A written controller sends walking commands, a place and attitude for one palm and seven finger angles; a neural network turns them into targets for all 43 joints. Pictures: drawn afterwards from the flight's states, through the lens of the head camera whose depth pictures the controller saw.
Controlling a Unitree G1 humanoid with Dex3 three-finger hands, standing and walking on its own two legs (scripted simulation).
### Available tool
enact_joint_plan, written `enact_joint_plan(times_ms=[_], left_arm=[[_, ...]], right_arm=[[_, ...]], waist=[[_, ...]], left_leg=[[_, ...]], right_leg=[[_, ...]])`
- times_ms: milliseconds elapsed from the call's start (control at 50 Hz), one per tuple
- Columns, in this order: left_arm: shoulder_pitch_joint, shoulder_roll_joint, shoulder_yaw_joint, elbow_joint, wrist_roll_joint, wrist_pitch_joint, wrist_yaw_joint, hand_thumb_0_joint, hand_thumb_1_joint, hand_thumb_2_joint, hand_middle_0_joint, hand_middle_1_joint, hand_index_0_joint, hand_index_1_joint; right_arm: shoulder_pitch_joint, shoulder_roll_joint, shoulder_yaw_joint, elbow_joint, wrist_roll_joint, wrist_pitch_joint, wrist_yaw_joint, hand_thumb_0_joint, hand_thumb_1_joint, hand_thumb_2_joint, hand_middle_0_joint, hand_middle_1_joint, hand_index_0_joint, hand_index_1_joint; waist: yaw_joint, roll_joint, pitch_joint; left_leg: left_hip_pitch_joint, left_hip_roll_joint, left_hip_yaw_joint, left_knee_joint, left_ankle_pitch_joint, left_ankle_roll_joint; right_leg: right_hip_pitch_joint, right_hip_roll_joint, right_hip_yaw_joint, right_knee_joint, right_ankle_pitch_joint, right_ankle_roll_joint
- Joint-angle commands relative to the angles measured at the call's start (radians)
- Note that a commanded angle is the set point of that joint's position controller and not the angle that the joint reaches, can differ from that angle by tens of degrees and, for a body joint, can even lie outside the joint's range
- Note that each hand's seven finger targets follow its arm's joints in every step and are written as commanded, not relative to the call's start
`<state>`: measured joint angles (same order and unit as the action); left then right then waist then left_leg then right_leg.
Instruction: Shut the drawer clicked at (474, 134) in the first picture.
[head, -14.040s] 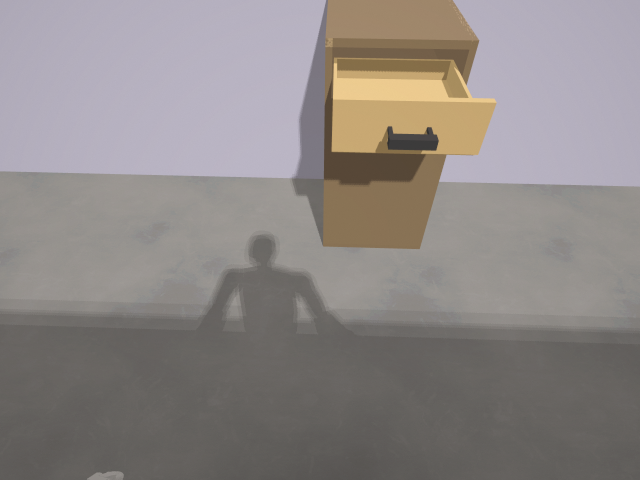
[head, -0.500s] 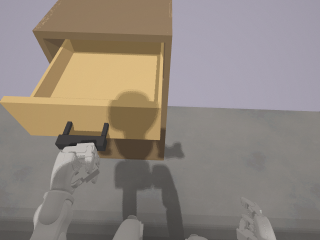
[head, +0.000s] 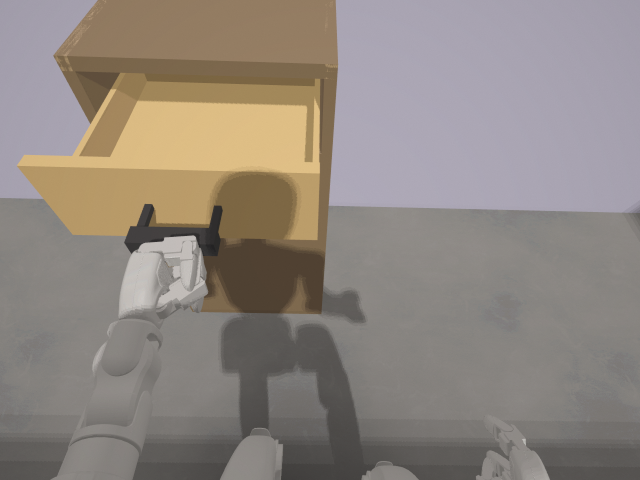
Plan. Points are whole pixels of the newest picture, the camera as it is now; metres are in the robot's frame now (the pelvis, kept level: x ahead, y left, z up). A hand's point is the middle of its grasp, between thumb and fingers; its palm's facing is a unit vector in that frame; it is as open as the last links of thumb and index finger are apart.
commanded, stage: push the drawer shut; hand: left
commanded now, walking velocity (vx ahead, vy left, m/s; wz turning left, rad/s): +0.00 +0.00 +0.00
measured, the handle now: (178, 226) +0.42 +0.20 +0.06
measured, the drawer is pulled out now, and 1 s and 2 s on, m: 0.20 0.07 0.00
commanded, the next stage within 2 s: none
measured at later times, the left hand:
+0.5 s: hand (213, 227) +0.42 +0.16 +0.06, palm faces +0.00 -1.00 -0.05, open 3.0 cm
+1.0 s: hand (217, 198) +0.47 +0.16 +0.06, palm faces +0.01 -1.00 -0.04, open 3.0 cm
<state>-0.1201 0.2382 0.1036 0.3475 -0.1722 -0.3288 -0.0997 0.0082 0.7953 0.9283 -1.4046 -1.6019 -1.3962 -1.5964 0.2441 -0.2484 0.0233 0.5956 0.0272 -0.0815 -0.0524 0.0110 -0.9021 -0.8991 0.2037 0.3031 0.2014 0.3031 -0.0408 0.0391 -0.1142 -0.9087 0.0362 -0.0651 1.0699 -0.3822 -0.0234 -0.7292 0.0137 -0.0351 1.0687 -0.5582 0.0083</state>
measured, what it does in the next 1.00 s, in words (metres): stands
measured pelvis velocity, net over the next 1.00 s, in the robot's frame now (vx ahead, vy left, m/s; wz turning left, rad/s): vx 0.00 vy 0.00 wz -0.03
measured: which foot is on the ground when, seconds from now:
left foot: down 0.00-1.00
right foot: down 0.00-1.00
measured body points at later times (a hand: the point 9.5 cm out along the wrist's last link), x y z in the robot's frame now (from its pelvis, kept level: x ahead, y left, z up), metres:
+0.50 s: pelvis +0.01 +0.00 +0.00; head +0.09 +0.01 +0.44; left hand +0.42 +0.21 +0.06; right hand +0.09 -0.26 -0.11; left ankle +0.08 +0.13 -0.66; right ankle -0.01 -0.13 -0.66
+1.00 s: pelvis +0.00 +0.00 -0.01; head +0.10 +0.01 +0.43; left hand +0.47 +0.22 +0.06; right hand +0.05 -0.26 -0.13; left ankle +0.08 +0.13 -0.66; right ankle -0.01 -0.13 -0.66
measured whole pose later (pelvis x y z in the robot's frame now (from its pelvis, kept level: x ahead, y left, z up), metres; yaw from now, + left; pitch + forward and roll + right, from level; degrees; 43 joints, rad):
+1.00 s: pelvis +0.00 +0.00 -0.01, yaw -2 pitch +18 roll -3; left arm -0.70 0.36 0.30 0.98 -0.10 -0.40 -0.14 -0.01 0.77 0.90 -1.40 -1.60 -1.40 -1.60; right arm 0.33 -0.25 0.01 0.65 0.00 0.03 -0.02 0.01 -0.90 -0.90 0.20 0.30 0.20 0.30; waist -0.11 0.03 -0.12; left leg -1.04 0.06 -0.06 1.12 -0.40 -0.03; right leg -0.87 0.04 -0.02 1.11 -0.56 0.01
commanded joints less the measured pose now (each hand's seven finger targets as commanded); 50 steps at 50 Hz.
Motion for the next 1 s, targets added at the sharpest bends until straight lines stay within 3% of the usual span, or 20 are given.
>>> enact_joint_plan(times_ms=[0, 40, 60, 80, 240, 280, 380, 400, 520, 540, 600, 660, 720, 760, 780, 820, 860, 900, 940, 980], left_arm=[[-0.457, 0.136, 0.061, -0.172, -0.008, -0.058, 0.017, 0.0, 0.9, 0.9, -1.4, -1.6, -1.4, -1.6], [-0.481, 0.16, 0.079, -0.129, -0.002, -0.055, 0.016, 0.0, 0.9, 0.9, -1.4, -1.6, -1.4, -1.6], [-0.51, 0.127, 0.055, -0.113, -0.005, -0.053, 0.013, 0.0, 0.9, 0.9, -1.4, -1.6, -1.4, -1.6], [-0.54, 0.163, 0.087, -0.103, -0.007, -0.055, 0.015, 0.0, 0.9, 0.9, -1.4, -1.6, -1.4, -1.6], [-0.635, 0.189, 0.119, 0.032, -0.003, -0.057, 0.0, 0.0, 0.9, 0.9, -1.4, -1.6, -1.4, -1.6], [-0.664, 0.208, 0.14, 0.081, -0.002, -0.055, -0.001, 0.0, 0.9, 0.9, -1.4, -1.6, -1.4, -1.6], [-0.705, 0.187, 0.129, 0.106, 0.007, -0.068, -0.006, 0.0, 0.9, 0.9, -1.4, -1.6, -1.4, -1.6], [-0.726, 0.18, 0.123, 0.12, 0.008, -0.069, -0.003, 0.0, 0.9, 0.9, -1.4, -1.6, -1.4, -1.6], [-0.829, 0.224, 0.151, 0.204, 0.03, -0.085, 0.006, 0.0, 0.9, 0.9, -1.4, -1.6, -1.4, -1.6], [-0.859, 0.225, 0.152, 0.22, 0.031, -0.089, 0.002, 0.0, 0.9, 0.9, -1.4, -1.6, -1.4, -1.6], [-0.87, 0.285, 0.205, 0.267, 0.028, -0.094, -0.006, 0.0, 0.9, 0.9, -1.4, -1.6, -1.4, -1.6], [-0.893, 0.277, 0.2, 0.261, 0.025, -0.103, -0.024, 0.0, 0.9, 0.9, -1.4, -1.6, -1.4, -1.6], [-0.947, 0.295, 0.21, 0.297, 0.023, -0.104, -0.032, 0.0, 0.9, 0.9, -1.4, -1.6, -1.4, -1.6], [-0.973, 0.308, 0.222, 0.319, 0.03, -0.112, -0.029, 0.0, 0.9, 0.9, -1.4, -1.6, -1.4, -1.6], [-0.948, 0.315, 0.236, 0.326, 0.031, -0.114, -0.028, 0.0, 0.9, 0.9, -1.4, -1.6, -1.4, -1.6], [-0.972, 0.338, 0.248, 0.355, 0.036, -0.115, -0.027, 0.0, 0.9, 0.9, -1.4, -1.6, -1.4, -1.6], [-1.044, 0.317, 0.22, 0.366, 0.045, -0.126, -0.028, 0.0, 0.9, 0.9, -1.4, -1.6, -1.4, -1.6], [-1.055, 0.345, 0.244, 0.398, 0.051, -0.129, -0.024, 0.0, 0.9, 0.9, -1.4, -1.6, -1.4, -1.6], [-1.112, 0.332, 0.227, 0.41, 0.054, -0.135, -0.025, 0.0, 0.9, 0.9, -1.4, -1.6, -1.4, -1.6], [-1.122, 0.374, 0.253, 0.435, 0.063, -0.136, -0.024, 0.0, 0.9, 0.9, -1.4, -1.6, -1.4, -1.6]], right_arm=[[-0.02, -0.14, -0.051, -0.117, 0.0, -0.038, -0.008, 0.0, -0.9, -0.9, 0.2, 0.3, 0.2, 0.3], [-0.009, -0.144, -0.051, -0.108, 0.0, -0.032, -0.009, 0.0, -0.9, -0.9, 0.2, 0.3, 0.2, 0.3], [-0.01, -0.139, -0.048, -0.108, 0.001, -0.03, -0.007, 0.0, -0.9, -0.9, 0.2, 0.3, 0.2, 0.3], [-0.002, -0.144, -0.05, -0.102, 0.0, -0.027, -0.008, 0.0, -0.9, -0.9, 0.2, 0.3, 0.2, 0.3], [0.037, -0.147, -0.052, -0.089, -0.005, -0.002, 0.0, 0.0, -0.9, -0.9, 0.2, 0.3, 0.2, 0.3], [0.049, -0.149, -0.054, -0.079, -0.005, 0.008, 0.002, 0.0, -0.9, -0.9, 0.2, 0.3, 0.2, 0.3], [0.076, -0.148, -0.062, -0.075, -0.008, 0.022, 0.012, 0.0, -0.9, -0.9, 0.2, 0.3, 0.2, 0.3], [0.08, -0.148, -0.063, -0.071, -0.009, 0.026, 0.015, 0.0, -0.9, -0.9, 0.2, 0.3, 0.2, 0.3], [0.109, -0.151, -0.066, -0.05, -0.014, 0.046, 0.018, 0.0, -0.9, -0.9, 0.2, 0.3, 0.2, 0.3], [0.112, -0.151, -0.066, -0.047, -0.016, 0.045, 0.019, 0.0, -0.9, -0.9, 0.2, 0.3, 0.2, 0.3], [0.123, -0.153, -0.064, -0.042, -0.018, 0.054, 0.018, 0.0, -0.9, -0.9, 0.2, 0.3, 0.2, 0.3], [0.135, -0.147, -0.066, -0.044, -0.018, 0.056, 0.022, 0.0, -0.9, -0.9, 0.2, 0.3, 0.2, 0.3], [0.143, -0.151, -0.065, -0.036, -0.019, 0.064, 0.023, 0.0, -0.9, -0.9, 0.2, 0.3, 0.2, 0.3], [0.15, -0.154, -0.065, -0.034, -0.02, 0.068, 0.024, 0.0, -0.9, -0.9, 0.2, 0.3, 0.2, 0.3], [0.154, -0.154, -0.068, -0.037, -0.021, 0.07, 0.026, 0.0, -0.9, -0.9, 0.2, 0.3, 0.2, 0.3], [0.158, -0.156, -0.067, -0.033, -0.021, 0.076, 0.025, 0.0, -0.9, -0.9, 0.2, 0.3, 0.2, 0.3], [0.164, -0.154, -0.065, -0.024, -0.022, 0.078, 0.026, 0.0, -0.9, -0.9, 0.2, 0.3, 0.2, 0.3], [0.174, -0.159, -0.068, -0.019, -0.025, 0.082, 0.026, 0.0, -0.9, -0.9, 0.2, 0.3, 0.2, 0.3], [0.183, -0.158, -0.066, -0.014, -0.03, 0.083, 0.028, 0.0, -0.9, -0.9, 0.2, 0.3, 0.2, 0.3], [0.188, -0.164, -0.067, -0.011, -0.03, 0.089, 0.027, 0.0, -0.9, -0.9, 0.2, 0.3, 0.2, 0.3]], waist=[[-0.057, 0.01, -0.269], [-0.054, 0.023, -0.268], [-0.062, 0.023, -0.261], [-0.057, 0.009, -0.279], [-0.056, 0.032, -0.31], [-0.062, 0.012, -0.301], [-0.058, 0.045, -0.351], [-0.07, 0.031, -0.345], [-0.085, 0.005, -0.346], [-0.089, 0.032, -0.338], [-0.079, 0.005, -0.365], [-0.077, 0.059, -0.408], [-0.092, 0.027, -0.384], [-0.093, 0.034, -0.391], [-0.08, 0.044, -0.403], [-0.092, 0.022, -0.392], [-0.109, 0.057, -0.389], [-0.107, 0.049, -0.393], [-0.124, 0.046, -0.39], [-0.124, 0.046, -0.406]], left_leg=[[0.343, -0.019, 0.019, -0.152, -0.019, 0.046], [0.345, -0.018, 0.015, -0.151, -0.019, 0.045], [0.35, -0.02, 0.014, -0.155, -0.028, 0.045], [0.348, -0.017, 0.011, -0.152, -0.019, 0.044], [0.352, -0.016, 0.014, -0.138, 0.035, 0.043], [0.35, -0.013, 0.013, -0.137, 0.043, 0.042], [0.391, -0.01, 0.011, -0.127, 0.117, 0.038], [0.391, -0.009, 0.01, -0.125, 0.121, 0.04], [0.353, -0.01, 0.018, -0.109, 0.117, 0.044], [0.35, -0.011, 0.019, -0.101, 0.111, 0.047], [0.333, -0.012, 0.026, -0.096, 0.118, 0.049], [0.372, -0.009, 0.026, -0.086, 0.171, 0.046], [0.334, -0.008, 0.028, -0.079, 0.143, 0.05], [0.34, -0.008, 0.023, -0.077, 0.147, 0.049], [0.343, -0.008, 0.027, -0.077, 0.157, 0.047], [0.316, -0.007, 0.031, -0.07, 0.143, 0.05], [0.325, -0.007, 0.027, -0.064, 0.132, 0.051], [0.324, -0.006, 0.024, -0.062, 0.132, 0.051], [0.318, -0.006, 0.019, -0.055, 0.128, 0.055], [0.314, -0.004, 0.018, -0.054, 0.115, 0.054]], right_leg=[[-0.089, 0.018, -0.001, -0.212, 0.129, -0.02], [-0.098, 0.021, -0.003, -0.207, 0.128, -0.023], [-0.106, 0.019, -0.004, -0.212, 0.125, -0.023], [-0.097, 0.02, -0.002, -0.207, 0.132, -0.023], [-0.099, 0.025, -0.003, -0.198, 0.172, -0.027], [-0.105, 0.026, -0.003, -0.202, 0.18, -0.025], [-0.112, 0.027, -0.008, -0.184, 0.231, -0.029], [-0.118, 0.028, -0.008, -0.188, 0.237, -0.027], [-0.125, 0.029, -0.001, -0.182, 0.239, -0.024], [-0.145, 0.031, 0.002, -0.178, 0.231, -0.024], [-0.111, 0.031, 0.01, -0.183, 0.244, -0.023], [-0.116, 0.033, 0.009, -0.167, 0.285, -0.027], [-0.126, 0.035, 0.012, -0.171, 0.267, -0.022], [-0.138, 0.036, 0.009, -0.164, 0.265, -0.024], [-0.128, 0.037, 0.009, -0.163, 0.271, -0.025], [-0.128, 0.036, 0.013, -0.165, 0.267, -0.022], [-0.166, 0.037, 0.013, -0.16, 0.247, -0.021], [-0.17, 0.038, 0.013, -0.159, 0.243, -0.023], [-0.188, 0.039, 0.012, -0.156, 0.235, -0.022], [-0.193, 0.039, 0.013, -0.155, 0.219, -0.021]])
